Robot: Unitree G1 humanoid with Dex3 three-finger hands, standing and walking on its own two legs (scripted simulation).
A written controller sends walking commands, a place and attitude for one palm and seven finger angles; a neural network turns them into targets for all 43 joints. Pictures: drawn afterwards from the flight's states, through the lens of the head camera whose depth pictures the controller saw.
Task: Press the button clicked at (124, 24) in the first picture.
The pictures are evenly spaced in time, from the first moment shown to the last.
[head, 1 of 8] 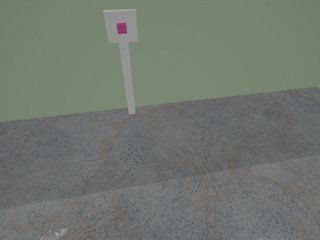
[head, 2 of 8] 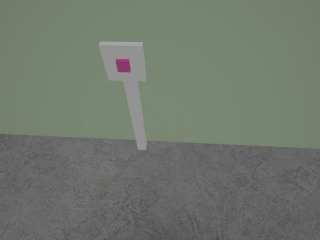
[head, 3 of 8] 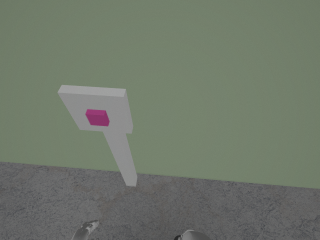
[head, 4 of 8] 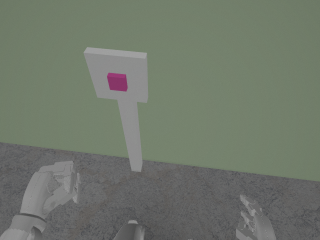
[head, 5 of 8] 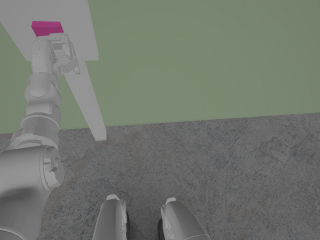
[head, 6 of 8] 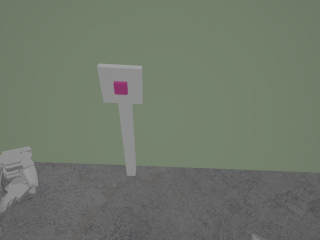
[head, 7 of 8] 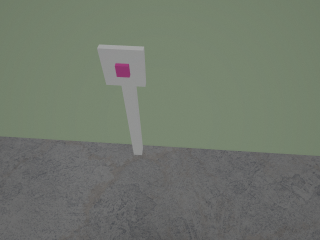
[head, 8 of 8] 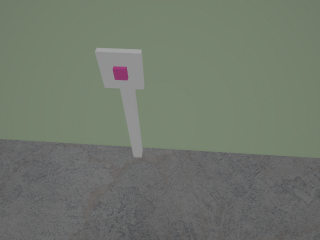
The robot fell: no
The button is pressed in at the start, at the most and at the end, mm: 0 11 0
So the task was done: yes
